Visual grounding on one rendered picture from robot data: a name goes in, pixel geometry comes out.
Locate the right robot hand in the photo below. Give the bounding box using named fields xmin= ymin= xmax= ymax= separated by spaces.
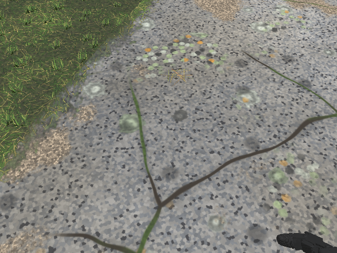
xmin=276 ymin=231 xmax=337 ymax=253

